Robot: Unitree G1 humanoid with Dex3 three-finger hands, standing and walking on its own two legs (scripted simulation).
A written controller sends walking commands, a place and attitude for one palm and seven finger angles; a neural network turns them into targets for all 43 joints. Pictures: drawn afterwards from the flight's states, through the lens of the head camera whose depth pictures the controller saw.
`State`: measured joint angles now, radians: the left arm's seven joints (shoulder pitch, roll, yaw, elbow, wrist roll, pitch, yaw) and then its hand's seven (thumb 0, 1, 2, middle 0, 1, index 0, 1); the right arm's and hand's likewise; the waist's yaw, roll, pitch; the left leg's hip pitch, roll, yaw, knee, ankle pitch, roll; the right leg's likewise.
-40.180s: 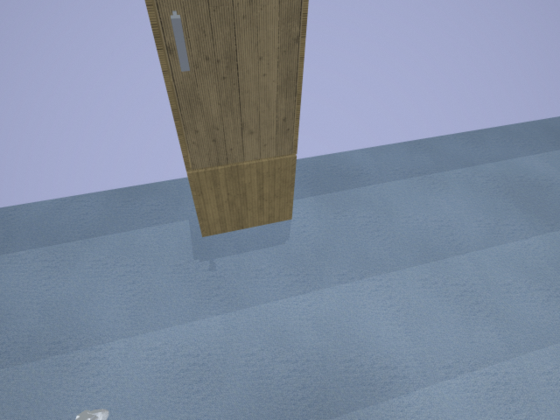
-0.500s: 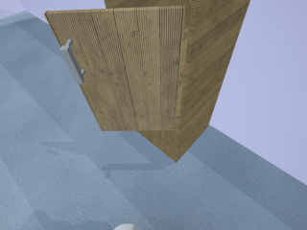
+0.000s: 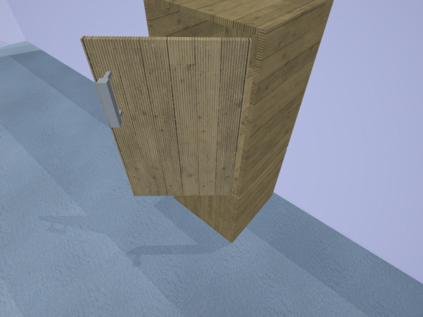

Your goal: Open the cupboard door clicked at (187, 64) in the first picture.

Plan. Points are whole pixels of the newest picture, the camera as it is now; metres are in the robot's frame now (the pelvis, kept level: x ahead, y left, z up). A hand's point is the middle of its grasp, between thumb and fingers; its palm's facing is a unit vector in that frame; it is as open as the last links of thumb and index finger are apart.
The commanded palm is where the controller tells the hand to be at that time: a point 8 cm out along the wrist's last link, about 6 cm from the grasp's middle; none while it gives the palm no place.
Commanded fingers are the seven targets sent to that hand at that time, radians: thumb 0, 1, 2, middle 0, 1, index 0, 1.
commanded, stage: come to a stop and stand still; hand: left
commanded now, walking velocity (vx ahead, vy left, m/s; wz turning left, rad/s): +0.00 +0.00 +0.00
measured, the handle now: (112, 99) +0.58 +0.29 +0.11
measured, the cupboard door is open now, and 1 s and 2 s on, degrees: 42 42 42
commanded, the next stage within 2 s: look again from close up in 0.42 s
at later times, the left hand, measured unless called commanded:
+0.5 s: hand out of the picture -0.02 +0.22 -0.16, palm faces +0.00 -0.97 -0.24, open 7.4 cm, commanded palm none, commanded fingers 0.00 0.90 0.90 -0.20 -0.30 -0.20 -0.30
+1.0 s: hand out of the picture -0.06 +0.17 -0.17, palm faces +0.03 -0.99 -0.14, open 7.4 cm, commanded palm none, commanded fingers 0.00 0.90 0.90 -0.20 -0.30 -0.20 -0.30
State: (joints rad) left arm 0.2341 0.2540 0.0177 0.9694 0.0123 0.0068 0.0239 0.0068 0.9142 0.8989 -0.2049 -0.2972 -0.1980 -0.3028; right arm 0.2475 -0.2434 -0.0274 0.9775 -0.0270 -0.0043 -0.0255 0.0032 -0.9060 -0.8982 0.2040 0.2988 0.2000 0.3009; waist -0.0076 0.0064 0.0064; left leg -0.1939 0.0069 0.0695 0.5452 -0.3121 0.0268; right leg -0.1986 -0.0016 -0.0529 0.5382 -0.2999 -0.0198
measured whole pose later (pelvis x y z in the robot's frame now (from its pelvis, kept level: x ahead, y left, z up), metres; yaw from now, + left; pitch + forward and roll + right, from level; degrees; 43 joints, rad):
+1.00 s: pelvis -0.04 +0.02 +0.01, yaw +0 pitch -3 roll +0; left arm 0.34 0.12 -0.01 1.11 0.02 0.00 0.04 0.00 0.91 0.90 -0.20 -0.30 -0.20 -0.30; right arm 0.30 -0.12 -0.01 1.14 -0.01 0.00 -0.02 0.00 -0.91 -0.90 0.20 0.30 0.20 0.30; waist 0.01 -0.02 0.02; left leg -0.19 -0.03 0.09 0.42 -0.19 0.06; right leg -0.20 -0.03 -0.04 0.42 -0.17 0.02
